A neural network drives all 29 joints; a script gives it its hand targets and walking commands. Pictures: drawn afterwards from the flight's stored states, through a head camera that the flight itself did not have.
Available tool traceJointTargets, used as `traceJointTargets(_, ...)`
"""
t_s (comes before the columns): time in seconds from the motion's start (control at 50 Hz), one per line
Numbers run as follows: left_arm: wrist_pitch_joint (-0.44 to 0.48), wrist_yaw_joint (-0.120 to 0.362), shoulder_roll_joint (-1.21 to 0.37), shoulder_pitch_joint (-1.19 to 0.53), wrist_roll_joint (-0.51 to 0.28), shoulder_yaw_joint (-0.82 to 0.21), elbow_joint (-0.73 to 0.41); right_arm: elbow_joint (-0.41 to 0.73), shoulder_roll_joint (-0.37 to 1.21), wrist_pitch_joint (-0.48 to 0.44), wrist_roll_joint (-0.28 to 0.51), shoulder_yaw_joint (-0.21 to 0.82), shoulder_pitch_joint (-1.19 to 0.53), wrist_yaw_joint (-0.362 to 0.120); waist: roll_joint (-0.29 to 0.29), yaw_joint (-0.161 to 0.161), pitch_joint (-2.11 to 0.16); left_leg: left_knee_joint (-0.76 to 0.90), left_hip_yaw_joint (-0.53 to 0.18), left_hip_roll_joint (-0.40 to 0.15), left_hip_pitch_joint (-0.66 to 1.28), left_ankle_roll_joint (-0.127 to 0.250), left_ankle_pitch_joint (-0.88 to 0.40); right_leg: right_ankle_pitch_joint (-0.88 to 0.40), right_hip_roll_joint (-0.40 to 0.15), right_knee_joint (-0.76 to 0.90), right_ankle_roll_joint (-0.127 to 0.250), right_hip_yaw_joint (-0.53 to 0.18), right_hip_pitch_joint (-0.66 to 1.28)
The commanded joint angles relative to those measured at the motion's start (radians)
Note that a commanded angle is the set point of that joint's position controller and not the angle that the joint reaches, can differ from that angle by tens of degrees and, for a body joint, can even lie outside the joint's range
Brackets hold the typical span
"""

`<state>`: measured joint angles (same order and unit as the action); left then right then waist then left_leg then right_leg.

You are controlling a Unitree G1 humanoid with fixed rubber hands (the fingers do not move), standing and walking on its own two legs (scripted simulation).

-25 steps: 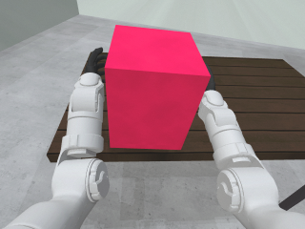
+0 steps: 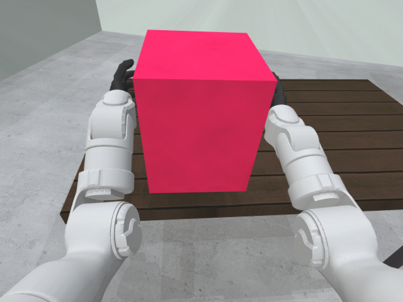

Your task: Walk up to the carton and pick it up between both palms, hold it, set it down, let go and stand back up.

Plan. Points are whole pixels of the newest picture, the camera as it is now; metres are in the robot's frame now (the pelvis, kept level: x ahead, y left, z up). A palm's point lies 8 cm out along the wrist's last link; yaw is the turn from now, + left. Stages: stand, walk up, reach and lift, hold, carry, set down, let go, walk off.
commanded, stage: reach and lift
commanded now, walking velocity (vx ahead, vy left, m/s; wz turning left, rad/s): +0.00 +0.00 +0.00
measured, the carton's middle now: (198, 113) +0.42 +0.00 +0.21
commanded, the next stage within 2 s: hold in 0.62 s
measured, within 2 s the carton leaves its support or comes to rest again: neither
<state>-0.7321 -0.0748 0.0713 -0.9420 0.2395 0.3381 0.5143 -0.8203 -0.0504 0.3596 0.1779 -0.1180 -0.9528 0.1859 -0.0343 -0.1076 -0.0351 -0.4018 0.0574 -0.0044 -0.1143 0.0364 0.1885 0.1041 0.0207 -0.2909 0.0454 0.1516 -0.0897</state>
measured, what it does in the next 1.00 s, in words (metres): stands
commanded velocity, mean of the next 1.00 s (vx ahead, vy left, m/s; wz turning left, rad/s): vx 0.00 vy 0.00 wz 0.00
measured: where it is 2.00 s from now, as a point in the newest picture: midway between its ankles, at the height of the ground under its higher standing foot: outside the picture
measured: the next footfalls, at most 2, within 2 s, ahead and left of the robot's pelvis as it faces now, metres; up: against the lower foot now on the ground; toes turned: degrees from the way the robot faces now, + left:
none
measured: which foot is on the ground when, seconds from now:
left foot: down 0.00-1.00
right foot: down 0.00-1.00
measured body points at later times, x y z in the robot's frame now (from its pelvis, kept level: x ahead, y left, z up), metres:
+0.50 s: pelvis +0.01 +0.00 +0.00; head -0.05 +0.02 +0.45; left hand +0.42 +0.14 +0.26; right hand +0.41 -0.15 +0.25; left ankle +0.03 +0.09 -0.75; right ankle +0.05 -0.09 -0.75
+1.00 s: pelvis +0.01 -0.01 +0.00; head -0.06 +0.00 +0.44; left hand +0.41 +0.14 +0.28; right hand +0.40 -0.15 +0.27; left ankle +0.03 +0.09 -0.75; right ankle +0.05 -0.09 -0.75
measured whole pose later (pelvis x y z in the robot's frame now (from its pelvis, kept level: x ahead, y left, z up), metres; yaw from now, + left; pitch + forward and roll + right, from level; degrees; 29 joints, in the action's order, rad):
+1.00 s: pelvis +0.01 -0.01 +0.00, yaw +0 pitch -6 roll -1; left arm -0.88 -0.05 0.08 -0.94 0.23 0.37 0.39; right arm -0.70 -0.10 0.55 0.30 -0.03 -1.00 0.26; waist -0.01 -0.10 -0.08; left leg -0.41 0.04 -0.02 -0.09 0.02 0.21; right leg 0.13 0.04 -0.29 0.06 0.16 -0.06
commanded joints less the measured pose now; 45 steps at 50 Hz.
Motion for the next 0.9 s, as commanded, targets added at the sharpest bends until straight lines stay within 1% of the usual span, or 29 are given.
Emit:
traceJointTargets(0.0, 0.073, 0.143, -0.652, -0.761, -0.178, -0.41, -0.142, 0.372, 0.59, -0.047, 0.11, 0.274, -0.961, -0.097, 0.086, -0.014, -0.51, 0.073, -0.082, 0.022, 0.038, -0.046, -0.145, -0.16, 0.017, -0.001, -0.073, -0.107, 0.238)
traceJointTargets(0.18, 0.058, 0.15, -0.651, -0.789, -0.2, -0.427, -0.191, 0.398, 0.589, 0.011, 0.172, 0.306, -0.956, -0.073, 0.098, -0.027, -0.523, 0.061, -0.092, 0.028, 0.039, -0.065, -0.186, -0.214, 0.026, -0.01, -0.075, -0.111, 0.247)
traceJointTargets(0.4, 0.028, 0.151, -0.639, -0.809, -0.211, -0.43, -0.234, 0.418, 0.583, 0.063, 0.227, 0.331, -0.962, -0.064, 0.099, -0.019, -0.53, 0.049, -0.097, 0.027, 0.048, -0.074, -0.231, -0.247, 0.036, -0.015, -0.078, -0.117, 0.245)
traceJointTargets(0.42, 0.032, 0.151, -0.657, -0.818, -0.208, -0.438, -0.216, 0.411, 0.577, 0.068, 0.214, 0.318, -0.953, -0.069, 0.105, -0.018, -0.497, 0.061, -0.11, 0.01, 0.049, -0.081, -0.239, -0.202, 0.042, -0.007, -0.063, -0.117, 0.244)
traceJointTargets(0.44, 0.037, 0.15, -0.667, -0.831, -0.211, -0.443, -0.215, 0.409, 0.574, 0.068, 0.21, 0.312, -0.961, -0.075, 0.11, -0.02, -0.499, 0.062, -0.113, 0.006, 0.053, -0.084, -0.239, -0.18, 0.044, -0.003, -0.058, -0.116, 0.235)
traceJointTargets(0.52, 0.044, 0.144, -0.681, -0.843, -0.22, -0.448, -0.212, 0.399, 0.572, 0.07, 0.212, 0.309, -0.963, -0.086, 0.115, -0.022, -0.516, 0.054, -0.118, 0.002, 0.065, -0.088, -0.26, -0.188, 0.044, -0.002, -0.051, -0.12, 0.226)
traceJointTargets(0.6, 0.035, 0.147, -0.671, -0.837, -0.217, -0.436, -0.22, 0.402, 0.575, 0.078, 0.226, 0.322, -0.965, -0.082, 0.103, -0.015, -0.518, 0.049, -0.113, 0.008, 0.059, -0.085, -0.277, -0.222, 0.042, -0.004, -0.056, -0.126, 0.253)
traceJointTargets(0.72, 0.006, 0.161, -0.651, -0.82, -0.211, -0.43, -0.265, 0.459, 0.585, 0.1, 0.255, 0.352, -0.967, -0.063, 0.089, -0.006, -0.528, 0.044, -0.103, 0.022, 0.043, -0.076, -0.283, -0.282, 0.036, -0.013, -0.07, -0.138, 0.3)
traceJointTargets(0.88, -0.035, 0.183, -0.626, -0.829, -0.207, -0.427, -0.297, 0.499, 0.597, 0.138, 0.263, 0.357, -0.977, -0.045, 0.084, -0.003, -0.513, 0.06, -0.093, 0.031, -0.002, -0.06, -0.21, -0.263, 0.026, -0.016, -0.078, -0.149, 0.318)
